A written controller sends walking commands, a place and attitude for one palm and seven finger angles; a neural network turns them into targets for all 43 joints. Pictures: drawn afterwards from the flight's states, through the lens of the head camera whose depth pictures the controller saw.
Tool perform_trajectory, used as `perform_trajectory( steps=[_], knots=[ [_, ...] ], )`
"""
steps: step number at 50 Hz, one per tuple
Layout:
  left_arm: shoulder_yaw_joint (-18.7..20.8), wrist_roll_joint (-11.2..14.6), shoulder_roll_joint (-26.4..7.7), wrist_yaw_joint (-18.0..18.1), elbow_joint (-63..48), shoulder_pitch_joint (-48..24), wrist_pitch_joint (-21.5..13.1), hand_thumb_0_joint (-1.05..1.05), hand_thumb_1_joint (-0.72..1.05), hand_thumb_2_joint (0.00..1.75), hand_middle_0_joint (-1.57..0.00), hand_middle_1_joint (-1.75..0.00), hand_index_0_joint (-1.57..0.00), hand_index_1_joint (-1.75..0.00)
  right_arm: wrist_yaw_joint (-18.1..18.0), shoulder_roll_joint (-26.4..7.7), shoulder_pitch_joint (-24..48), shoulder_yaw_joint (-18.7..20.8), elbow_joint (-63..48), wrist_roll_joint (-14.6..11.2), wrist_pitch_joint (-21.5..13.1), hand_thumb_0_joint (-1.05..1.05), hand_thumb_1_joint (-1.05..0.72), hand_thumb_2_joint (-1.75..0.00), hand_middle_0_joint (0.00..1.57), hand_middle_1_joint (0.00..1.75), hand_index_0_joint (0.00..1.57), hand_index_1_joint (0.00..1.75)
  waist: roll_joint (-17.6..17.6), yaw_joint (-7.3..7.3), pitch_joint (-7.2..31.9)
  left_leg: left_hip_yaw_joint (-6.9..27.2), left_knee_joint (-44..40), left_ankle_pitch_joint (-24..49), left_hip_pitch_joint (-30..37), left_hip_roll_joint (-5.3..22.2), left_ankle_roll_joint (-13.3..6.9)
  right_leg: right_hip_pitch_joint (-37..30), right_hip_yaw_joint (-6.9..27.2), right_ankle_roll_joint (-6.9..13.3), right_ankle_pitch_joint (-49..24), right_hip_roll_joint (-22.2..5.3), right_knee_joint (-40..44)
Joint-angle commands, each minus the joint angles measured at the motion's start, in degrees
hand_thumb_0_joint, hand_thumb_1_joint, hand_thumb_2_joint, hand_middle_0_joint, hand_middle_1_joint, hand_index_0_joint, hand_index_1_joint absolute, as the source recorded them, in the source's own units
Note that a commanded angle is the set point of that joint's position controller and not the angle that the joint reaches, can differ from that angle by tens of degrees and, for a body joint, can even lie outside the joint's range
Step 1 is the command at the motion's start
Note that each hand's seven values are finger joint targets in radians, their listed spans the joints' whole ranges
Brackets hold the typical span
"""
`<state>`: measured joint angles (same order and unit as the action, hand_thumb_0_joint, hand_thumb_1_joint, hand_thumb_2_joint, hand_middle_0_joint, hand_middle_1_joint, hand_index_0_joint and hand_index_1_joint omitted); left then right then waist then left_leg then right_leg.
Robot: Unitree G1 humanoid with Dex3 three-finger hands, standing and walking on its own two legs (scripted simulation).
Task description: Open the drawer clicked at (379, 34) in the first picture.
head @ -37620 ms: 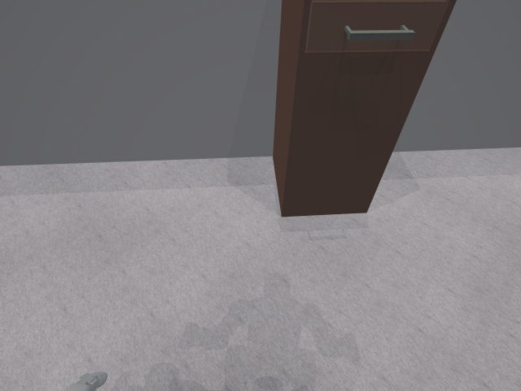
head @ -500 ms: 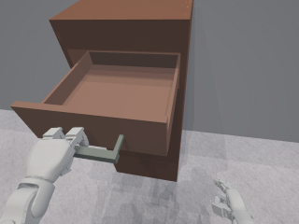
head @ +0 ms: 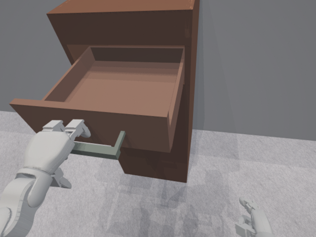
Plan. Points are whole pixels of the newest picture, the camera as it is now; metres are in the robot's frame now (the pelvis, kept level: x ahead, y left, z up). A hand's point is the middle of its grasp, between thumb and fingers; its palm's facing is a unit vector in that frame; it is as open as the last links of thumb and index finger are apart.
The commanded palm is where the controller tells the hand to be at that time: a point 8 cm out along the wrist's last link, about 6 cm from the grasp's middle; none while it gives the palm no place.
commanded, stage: lift the hand off the handle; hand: left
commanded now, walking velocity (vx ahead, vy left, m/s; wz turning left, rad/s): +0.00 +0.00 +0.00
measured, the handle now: (84, 140) +0.29 +0.22 +0.13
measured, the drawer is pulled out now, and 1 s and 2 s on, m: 0.29 0.28 0.28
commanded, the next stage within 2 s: draw the hand back to the body in 1.66 s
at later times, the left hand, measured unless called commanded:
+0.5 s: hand (68, 153) +0.26 +0.25 +0.11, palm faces +0.08 -0.04 -1.00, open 13.3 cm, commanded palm +0.24 +0.26 +0.18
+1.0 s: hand (59, 139) +0.26 +0.25 +0.16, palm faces +0.08 -0.01 -1.00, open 13.2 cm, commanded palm +0.24 +0.25 +0.25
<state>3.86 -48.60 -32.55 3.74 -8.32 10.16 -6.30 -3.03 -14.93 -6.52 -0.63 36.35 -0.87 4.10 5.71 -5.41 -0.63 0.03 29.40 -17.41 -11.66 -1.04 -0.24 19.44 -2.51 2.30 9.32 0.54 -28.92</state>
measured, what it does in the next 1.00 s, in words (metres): stands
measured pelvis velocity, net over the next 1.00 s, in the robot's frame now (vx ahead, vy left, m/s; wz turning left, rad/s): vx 0.00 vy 0.02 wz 0.04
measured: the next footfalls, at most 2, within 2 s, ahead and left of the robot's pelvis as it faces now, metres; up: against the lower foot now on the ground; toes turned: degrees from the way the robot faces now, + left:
none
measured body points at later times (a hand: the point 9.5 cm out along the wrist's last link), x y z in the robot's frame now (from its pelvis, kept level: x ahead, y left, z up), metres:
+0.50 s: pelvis +0.00 +0.01 +0.00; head +0.00 -0.03 +0.45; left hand +0.25 +0.25 +0.16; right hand +0.23 -0.18 -0.10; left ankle -0.02 +0.12 -0.73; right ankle +0.07 -0.09 -0.73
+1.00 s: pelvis +0.00 +0.02 +0.01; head +0.01 -0.03 +0.46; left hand +0.25 +0.25 +0.21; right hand +0.24 -0.17 -0.10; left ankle -0.02 +0.12 -0.73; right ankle +0.07 -0.09 -0.73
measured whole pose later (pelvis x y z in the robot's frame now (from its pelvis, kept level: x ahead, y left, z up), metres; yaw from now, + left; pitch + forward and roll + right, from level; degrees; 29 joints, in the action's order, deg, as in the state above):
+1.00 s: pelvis +0.00 +0.02 +0.01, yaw +2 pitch -2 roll +0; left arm -2.6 -45.4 -36.3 -4.2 -11.8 -0.8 -4.0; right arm -2.2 -14.8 -5.4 -1.8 36.9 -1.6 1.9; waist 6.9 -7.9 -1.3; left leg 2.1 23.5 -14.4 -6.8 -2.7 -1.3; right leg 13.5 -4.2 1.0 7.2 -1.2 -22.8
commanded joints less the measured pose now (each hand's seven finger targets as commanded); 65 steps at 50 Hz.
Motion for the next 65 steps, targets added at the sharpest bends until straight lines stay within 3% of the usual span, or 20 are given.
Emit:
perform_trajectory(
  steps=[1,2,3,9,15,20,32,34,37,39,41,45,49,51,54,56,59,61,64,65],
  knots=[
    [11.4,0.3,-13.3,2.6,-8.9,-11.4,0.3,0.00,-0.50,0.30,-0.30,-1.20,-0.30,-1.20,-0.7,-5.2,9.8,1.7,-10.1,0.1,-3.0,0.00,-0.90,-0.90,0.20,0.30,0.20,0.30,-4.4,-0.23,9.3,-0.4,-4.7,2.8,-7.9,-0.8,-0.7,-12.4,5.1,-1.6,8.4,-2.8,6.3],
    [11.1,0.5,-13.0,2.7,-8.9,-12.0,0.1,0.00,-0.50,0.30,-0.30,-1.20,-0.30,-1.20,-0.8,-5.3,9.8,1.8,-10.1,0.2,-3.2,0.00,-0.90,-0.90,0.20,0.30,0.20,0.30,-4.1,-0.23,8.8,-0.3,-4.8,2.6,-8.1,-0.8,-0.7,-12.1,5.0,-1.6,8.6,-2.9,6.3],
    [5.4,0.4,-5.7,2.4,-5.9,-7.8,0.5,0.00,-0.50,0.30,-0.30,-1.20,-0.30,-1.20,-0.4,-4.8,9.4,1.9,-10.4,0.4,-3.3,0.00,-0.90,-0.90,0.20,0.30,0.20,0.30,-5.7,0.14,7.2,-0.7,-4.4,2.5,-8.7,-1.0,-0.6,-10.2,4.6,-1.6,8.4,-2.6,6.1],
    [8.0,-3.3,-11.9,4.4,-7.1,-16.4,1.1,0.00,-0.50,0.30,-0.30,-1.20,-0.30,-1.20,-0.4,-5.5,9.8,1.6,-10.0,0.5,-3.0,0.00,-0.90,-0.90,0.20,0.30,0.20,0.30,-5.5,0.22,9.6,-0.5,-4.6,0.9,-8.8,-0.8,-0.7,-10.0,4.8,-1.4,11.0,-2.5,6.1],
    [2.4,-4.4,-8.2,3.8,-5.1,-22.6,3.1,0.00,-0.50,0.30,-0.30,-1.20,-0.30,-1.20,-0.5,-4.8,9.8,1.3,-9.4,0.3,-2.5,0.00,-0.90,-0.90,0.20,0.30,0.20,0.30,-3.4,0.62,12.4,-0.3,-5.0,2.9,-6.8,-1.1,-0.8,-10.7,3.5,-1.1,7.8,-2.3,5.2],
    [3.8,-4.3,-11.1,2.3,-5.0,-25.9,4.5,0.00,-0.50,0.30,-0.30,-1.20,-0.30,-1.20,-0.7,-4.8,10.5,0.8,-9.3,0.2,-1.8,0.00,-0.90,-0.90,0.20,0.30,0.20,0.30,-5.2,0.34,12.8,0.0,-6.3,3.3,-6.5,-0.8,-0.9,-12.9,3.4,-1.3,7.2,-2.3,5.6],
    [4.0,-0.4,-12.2,-0.2,-15.1,-32.7,2.1,0.00,-0.50,0.30,-0.30,-1.20,-0.30,-1.20,-0.8,-3.9,11.9,0.2,-9.9,0.0,-2.9,0.00,-0.90,-0.90,0.20,0.30,0.20,0.30,0.1,0.48,11.8,2.0,-10.2,7.4,-1.8,-0.5,-0.2,-15.3,1.3,-0.9,2.3,-1.1,6.9],
    [6.8,0.6,-15.2,-0.5,-15.1,-33.5,1.9,0.00,-0.50,0.30,-0.30,-1.20,-0.30,-1.20,-0.8,-4.3,12.2,0.1,-10.0,-0.6,-3.5,0.00,-0.90,-0.90,0.20,0.30,0.20,0.30,0.2,0.50,12.5,2.2,-10.3,6.7,-1.6,-0.1,0.0,-16.1,1.7,-1.0,2.5,-0.9,7.0],
    [3.9,1.3,-12.5,-1.2,-15.8,-36.3,1.6,0.00,-0.50,0.30,-0.30,-1.20,-0.30,-1.20,-0.6,-4.2,11.5,0.2,-9.7,-0.4,-3.8,0.00,-0.90,-0.90,0.20,0.30,0.20,0.30,0.1,0.98,12.1,2.4,-11.2,7.7,-1.0,-0.4,0.2,-15.6,1.0,-1.0,1.7,-1.0,7.6],
    [7.0,2.3,-15.8,-1.5,-16.9,-36.6,1.7,0.00,-0.50,0.30,-0.30,-1.20,-0.30,-1.20,-0.5,-4.6,12.2,0.2,-10.2,-0.9,-4.4,0.00,-0.90,-0.90,0.20,0.30,0.20,0.30,1.2,0.54,12.8,2.6,-11.0,8.3,-0.6,0.0,0.5,-16.8,1.6,-0.9,0.8,-1.0,7.6],
    [4.8,2.4,-13.9,-1.8,-17.9,-38.8,1.4,0.00,-0.50,0.30,-0.30,-1.20,-0.30,-1.20,-0.3,-4.2,11.5,0.2,-9.7,-0.5,-4.5,0.00,-0.90,-0.90,0.20,0.30,0.20,0.30,0.5,1.04,13.9,2.5,-11.2,10.2,0.5,-0.4,0.5,-16.7,1.0,-0.9,-0.3,-1.0,7.8],
    [7.5,3.4,-16.7,-1.8,-21.6,-39.2,0.5,0.00,-0.50,0.30,-0.30,-1.20,-0.30,-1.20,0.0,-4.2,11.5,0.0,-10.0,-0.2,-5.7,0.00,-0.90,-0.90,0.20,0.30,0.20,0.30,0.6,0.14,18.4,2.5,-10.5,12.6,1.9,-0.7,0.5,-19.2,1.3,-0.9,-2.4,-1.4,7.3],
    [9.7,4.9,-18.1,-2.3,-22.6,-38.1,1.4,0.00,-0.50,0.30,-0.30,-1.20,-0.30,-1.20,0.7,-4.8,12.7,0.2,-10.1,-1.2,-5.7,0.00,-0.90,-0.90,0.20,0.30,0.20,0.30,2.2,0.18,15.5,2.8,-10.2,13.8,1.5,-0.2,1.4,-18.3,1.7,-0.7,-4.0,-1.5,7.6],
    [8.0,4.9,-16.4,-3.1,-19.1,-38.0,2.8,0.00,-0.50,0.30,-0.30,-1.20,-0.30,-1.20,1.1,-4.5,11.4,0.2,-9.2,-0.8,-4.8,0.00,-0.90,-0.90,0.20,0.30,0.20,0.30,-0.5,0.56,14.0,2.2,-10.7,14.0,0.6,-0.4,1.0,-17.7,1.1,-0.9,-4.0,-1.7,8.1],
    [11.8,6.1,-20.9,-5.1,-17.4,-40.0,4.9,0.00,-0.50,0.30,-0.30,-1.20,-0.30,-1.20,1.4,-5.7,13.0,-0.1,-9.7,-2.0,-4.2,0.00,-0.90,-0.90,0.20,0.30,0.20,0.30,-0.9,0.26,12.9,2.4,-10.9,12.0,-0.5,0.2,1.0,-18.2,1.7,-1.0,-2.7,-1.8,8.4],
    [9.2,6.2,-18.9,-6.2,-19.5,-42.2,4.5,0.00,-0.50,0.30,-0.30,-1.20,-0.30,-1.20,1.7,-5.0,12.4,-0.3,-10.2,-1.3,-4.0,0.00,-0.90,-0.90,0.20,0.30,0.20,0.30,-1.8,0.27,15.2,2.2,-10.9,13.3,0.3,-0.5,0.5,-18.8,1.1,-1.0,-3.1,-1.8,8.1],
    [15.2,7.8,-25.1,-6.6,-22.9,-43.5,3.8,0.00,-0.50,0.30,-0.30,-1.20,-0.30,-1.20,1.8,-5.7,13.3,-0.2,-10.8,-1.7,-4.4,0.00,-0.90,-0.90,0.20,0.30,0.20,0.30,0.5,-0.47,18.3,2.6,-10.0,13.0,1.3,-0.1,0.7,-20.7,2.2,-1.0,-4.1,-1.9,7.6],
    [11.1,7.8,-20.8,-7.6,-20.5,-44.0,3.7,0.00,-0.50,0.30,-0.30,-1.20,-0.30,-1.20,2.1,-4.8,12.3,-0.5,-10.3,-1.2,-4.0,0.00,-0.90,-0.90,0.20,0.30,0.20,0.30,-0.8,0.28,16.5,2.1,-10.8,12.8,0.4,-0.6,0.6,-19.0,1.0,-1.2,-2.6,-1.9,8.1],
    [12.7,8.9,-22.8,-8.9,-16.9,-45.1,5.3,0.00,-0.50,0.30,-0.30,-1.20,-0.30,-1.20,2.3,-6.0,13.3,-0.4,-10.1,-2.4,-3.8,0.00,-0.90,-0.90,0.20,0.30,0.20,0.30,0.6,0.51,13.4,2.3,-10.6,10.2,-0.7,0.2,0.8,-17.2,1.9,-1.0,-0.8,-2.0,8.8],
    [9.7,7.5,-20.5,-9.8,-12.6,-46.0,6.7,0.00,-0.50,0.30,-0.30,-1.20,-0.30,-1.20,2.7,-5.8,12.9,-0.9,-9.7,-1.5,-3.3,0.00,-0.90,-0.90,0.20,0.30,0.20,0.30,-0.9,0.29,13.2,1.9,-10.9,10.1,-2.4,-0.4,0.7,-17.5,1.6,-0.9,0.3,-2.4,8.5]
  ],
)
